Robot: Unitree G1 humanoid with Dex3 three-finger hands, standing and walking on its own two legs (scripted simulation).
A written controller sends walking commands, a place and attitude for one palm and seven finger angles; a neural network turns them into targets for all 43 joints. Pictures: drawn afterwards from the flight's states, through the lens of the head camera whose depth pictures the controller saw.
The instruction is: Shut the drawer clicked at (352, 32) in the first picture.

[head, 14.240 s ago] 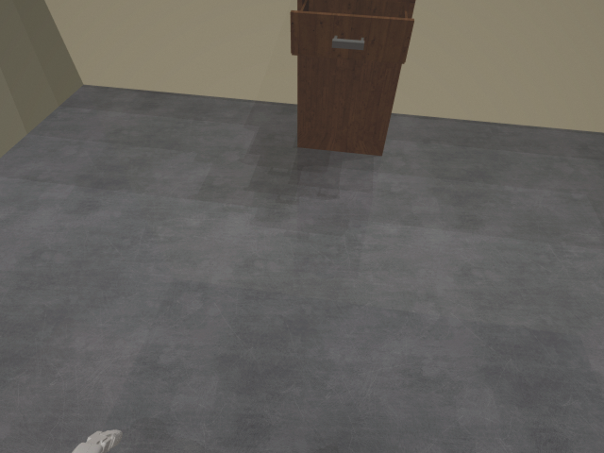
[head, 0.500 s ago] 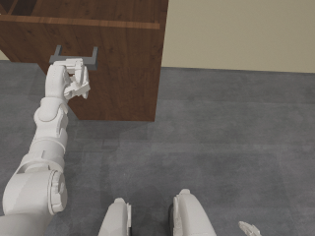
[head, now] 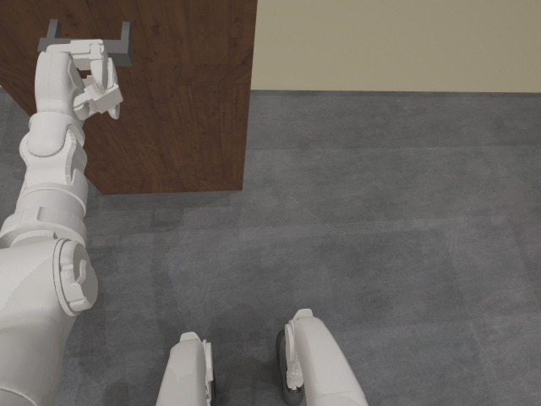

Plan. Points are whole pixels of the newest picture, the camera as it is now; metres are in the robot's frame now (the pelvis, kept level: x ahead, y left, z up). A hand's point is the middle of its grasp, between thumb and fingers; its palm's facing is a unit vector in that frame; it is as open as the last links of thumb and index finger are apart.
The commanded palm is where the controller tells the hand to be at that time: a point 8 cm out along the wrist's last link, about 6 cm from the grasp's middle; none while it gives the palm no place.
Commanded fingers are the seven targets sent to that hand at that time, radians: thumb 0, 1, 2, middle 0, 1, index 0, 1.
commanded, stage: push the drawer shut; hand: left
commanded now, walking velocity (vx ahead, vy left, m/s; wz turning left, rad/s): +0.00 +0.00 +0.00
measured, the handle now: (89, 40) +0.62 +0.19 +0.06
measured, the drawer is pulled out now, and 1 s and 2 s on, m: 0.05 0.00 0.00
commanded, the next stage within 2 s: pull the fist back off the drawer in 0.80 s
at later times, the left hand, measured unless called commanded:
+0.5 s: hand (114, 56) +0.59 +0.16 +0.06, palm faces -0.05 -1.00 -0.05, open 3.0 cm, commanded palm +0.61 +0.18 +0.07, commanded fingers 0.00 0.90 0.90 -1.40 -1.60 -1.40 -1.60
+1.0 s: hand (107, 51) +0.60 +0.17 +0.06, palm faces -0.04 -1.00 -0.06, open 3.3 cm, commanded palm +0.63 +0.17 +0.07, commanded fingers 0.00 0.90 0.90 -1.40 -1.60 -1.40 -1.60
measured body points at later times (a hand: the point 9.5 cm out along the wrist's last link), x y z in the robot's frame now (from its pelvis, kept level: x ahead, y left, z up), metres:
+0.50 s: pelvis +0.00 +0.00 -0.01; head +0.20 +0.03 +0.39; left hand +0.59 +0.21 +0.06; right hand -0.03 -0.25 -0.11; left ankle +0.02 +0.12 -0.62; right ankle +0.07 -0.14 -0.62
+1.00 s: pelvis -0.02 +0.01 -0.02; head +0.19 +0.04 +0.38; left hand +0.60 +0.22 +0.07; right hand -0.06 -0.25 -0.11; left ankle +0.02 +0.12 -0.62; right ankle +0.07 -0.14 -0.62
